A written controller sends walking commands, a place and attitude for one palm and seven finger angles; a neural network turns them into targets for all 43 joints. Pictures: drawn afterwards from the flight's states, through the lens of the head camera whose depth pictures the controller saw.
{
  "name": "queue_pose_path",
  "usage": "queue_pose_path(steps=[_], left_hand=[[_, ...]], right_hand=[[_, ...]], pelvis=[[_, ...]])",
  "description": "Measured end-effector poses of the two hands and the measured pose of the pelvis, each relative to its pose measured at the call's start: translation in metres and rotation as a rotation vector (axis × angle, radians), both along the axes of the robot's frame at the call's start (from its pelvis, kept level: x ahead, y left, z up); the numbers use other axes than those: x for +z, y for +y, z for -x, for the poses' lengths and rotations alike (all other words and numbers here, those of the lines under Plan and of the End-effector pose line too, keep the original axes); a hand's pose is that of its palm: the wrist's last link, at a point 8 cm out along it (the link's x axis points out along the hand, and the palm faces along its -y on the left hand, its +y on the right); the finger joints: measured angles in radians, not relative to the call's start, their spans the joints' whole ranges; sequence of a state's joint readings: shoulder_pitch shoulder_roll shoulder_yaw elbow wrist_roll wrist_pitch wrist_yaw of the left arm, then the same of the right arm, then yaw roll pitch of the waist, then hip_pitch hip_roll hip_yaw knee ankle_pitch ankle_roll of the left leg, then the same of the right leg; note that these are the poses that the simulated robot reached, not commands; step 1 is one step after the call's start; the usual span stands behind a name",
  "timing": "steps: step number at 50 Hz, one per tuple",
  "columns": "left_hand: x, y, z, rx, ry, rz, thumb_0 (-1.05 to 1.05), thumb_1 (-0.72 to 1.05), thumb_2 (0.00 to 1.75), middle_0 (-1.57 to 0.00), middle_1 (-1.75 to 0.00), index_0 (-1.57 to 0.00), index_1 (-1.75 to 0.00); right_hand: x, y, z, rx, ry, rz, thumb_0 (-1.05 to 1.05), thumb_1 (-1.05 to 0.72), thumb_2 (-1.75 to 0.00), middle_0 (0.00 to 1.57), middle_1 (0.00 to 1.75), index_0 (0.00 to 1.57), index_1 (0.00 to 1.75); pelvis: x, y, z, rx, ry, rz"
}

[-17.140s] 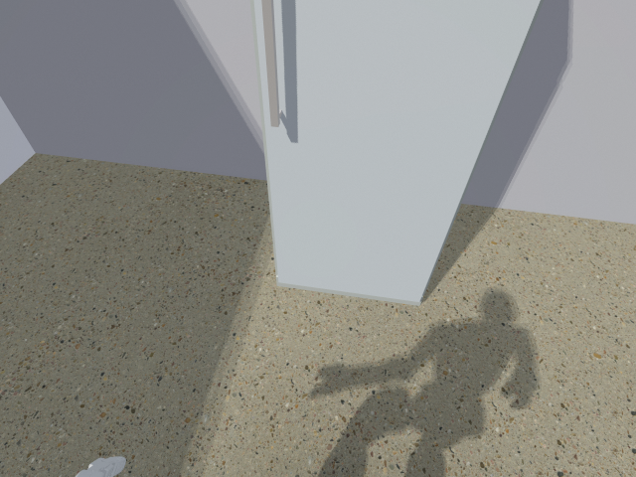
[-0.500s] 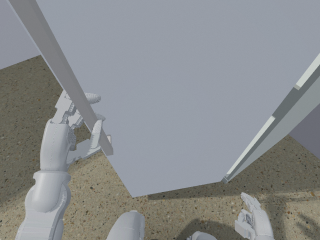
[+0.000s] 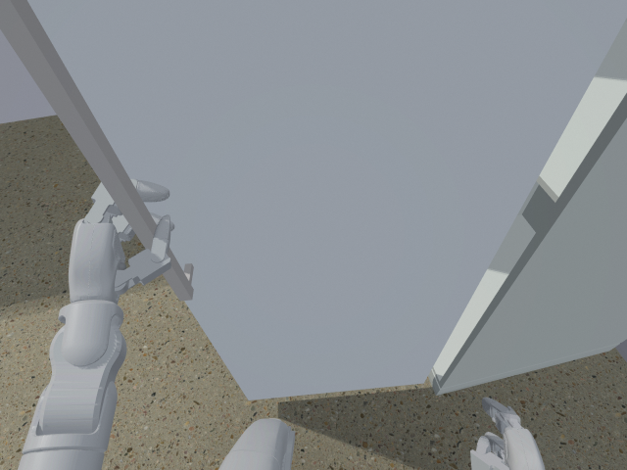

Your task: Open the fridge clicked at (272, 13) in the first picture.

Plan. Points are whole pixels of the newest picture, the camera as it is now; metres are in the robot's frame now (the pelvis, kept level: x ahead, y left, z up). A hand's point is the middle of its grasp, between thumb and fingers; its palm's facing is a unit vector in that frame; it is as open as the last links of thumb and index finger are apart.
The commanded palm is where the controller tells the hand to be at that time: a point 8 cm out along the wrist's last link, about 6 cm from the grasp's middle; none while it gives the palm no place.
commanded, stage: stop walking and hold the door back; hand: left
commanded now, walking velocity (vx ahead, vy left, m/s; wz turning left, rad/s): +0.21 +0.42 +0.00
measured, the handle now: (129, 182) +0.35 +0.22 +0.21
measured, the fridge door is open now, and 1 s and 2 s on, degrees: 82 72 76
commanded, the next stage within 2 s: loosen the grip on the handle in 1.24 s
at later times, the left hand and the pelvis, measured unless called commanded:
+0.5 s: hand (162, 214) +0.35 +0.20 +0.16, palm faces +0.24 -0.95 -0.20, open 5.5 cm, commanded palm +0.33 +0.26 +0.14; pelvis -0.09 -0.01 +0.01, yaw +2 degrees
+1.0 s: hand (168, 196) +0.38 +0.21 +0.15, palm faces +0.22 -0.96 -0.16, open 5.5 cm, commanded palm +0.34 +0.27 +0.14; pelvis -0.07 +0.00 +0.00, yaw -2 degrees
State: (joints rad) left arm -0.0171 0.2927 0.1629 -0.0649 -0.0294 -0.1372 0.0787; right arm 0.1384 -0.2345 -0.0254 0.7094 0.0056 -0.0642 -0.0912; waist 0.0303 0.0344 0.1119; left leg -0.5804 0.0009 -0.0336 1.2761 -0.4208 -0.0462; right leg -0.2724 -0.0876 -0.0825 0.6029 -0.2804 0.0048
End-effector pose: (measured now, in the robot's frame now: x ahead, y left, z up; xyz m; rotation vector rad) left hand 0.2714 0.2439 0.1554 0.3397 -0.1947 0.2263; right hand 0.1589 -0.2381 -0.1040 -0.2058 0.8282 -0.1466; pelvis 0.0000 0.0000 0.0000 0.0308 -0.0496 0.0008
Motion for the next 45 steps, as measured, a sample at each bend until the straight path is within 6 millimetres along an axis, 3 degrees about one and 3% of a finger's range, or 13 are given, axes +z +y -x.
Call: queue_pose_path(steps=[7, 14, 23, 27, 31, 37, 45], left_hand=[[0.008, 0.000, -0.012, 0.073, 0.067, 0.025, -0.07, 0.63, 0.84, -0.47, -1.40, -0.41, -1.39], [0.011, 0.000, -0.023, 0.086, 0.079, 0.098, -0.02, 0.66, 0.82, -0.46, -1.40, -0.43, -1.40], [0.011, 0.005, -0.039, 0.014, 0.062, 0.139, 0.01, 0.68, 0.81, -0.45, -1.40, -0.44, -1.40], [0.013, 0.007, -0.048, 0.008, 0.119, 0.132, 0.00, 0.68, 0.81, -0.45, -1.40, -0.44, -1.40], [0.015, 0.007, -0.058, 0.011, 0.153, 0.113, -0.01, 0.69, 0.82, -0.45, -1.40, -0.44, -1.40], [0.010, 0.007, -0.070, 0.063, 0.132, 0.096, -0.05, 0.68, 0.82, -0.45, -1.40, -0.42, -1.40], [0.005, 0.011, -0.078, 0.042, 0.112, 0.169, -0.05, 0.67, 0.79, -0.45, -1.40, -0.44, -1.40]], right_hand=[[0.024, -0.041, 0.013, 0.028, -0.053, 0.043, 0.01, -0.90, -0.90, 0.20, 0.30, 0.20, 0.30], [0.032, -0.060, 0.058, 0.020, -0.021, 0.090, 0.01, -0.90, -0.90, 0.20, 0.30, 0.20, 0.29], [0.015, -0.042, 0.147, -0.073, 0.098, 0.104, 0.01, -0.90, -0.90, 0.20, 0.30, 0.20, 0.30], [0.004, -0.021, 0.187, -0.093, 0.235, 0.045, 0.01, -0.90, -0.90, 0.20, 0.30, 0.20, 0.29], [-0.010, -0.011, 0.210, -0.092, 0.333, 0.002, 0.01, -0.90, -0.90, 0.21, 0.30, 0.21, 0.30], [-0.035, -0.030, 0.204, -0.143, 0.305, -0.018, 0.01, -0.90, -0.90, 0.21, 0.30, 0.21, 0.30], [0.002, -0.056, 0.163, -0.151, 0.142, 0.104, 0.01, -0.90, -0.90, 0.21, 0.30, 0.21, 0.30]], pelvis=[[0.010, -0.024, 0.030, 0.055, -0.002, -0.029], [0.014, -0.027, 0.061, 0.062, 0.030, -0.038], [0.005, -0.006, 0.089, 0.032, 0.032, 0.024], [0.012, -0.008, 0.087, 0.048, 0.038, 0.055], [0.010, -0.016, 0.082, 0.024, 0.042, 0.058], [-0.009, -0.025, 0.081, 0.008, 0.020, 0.056], [0.000, -0.012, 0.075, -0.015, 0.008, 0.024]])
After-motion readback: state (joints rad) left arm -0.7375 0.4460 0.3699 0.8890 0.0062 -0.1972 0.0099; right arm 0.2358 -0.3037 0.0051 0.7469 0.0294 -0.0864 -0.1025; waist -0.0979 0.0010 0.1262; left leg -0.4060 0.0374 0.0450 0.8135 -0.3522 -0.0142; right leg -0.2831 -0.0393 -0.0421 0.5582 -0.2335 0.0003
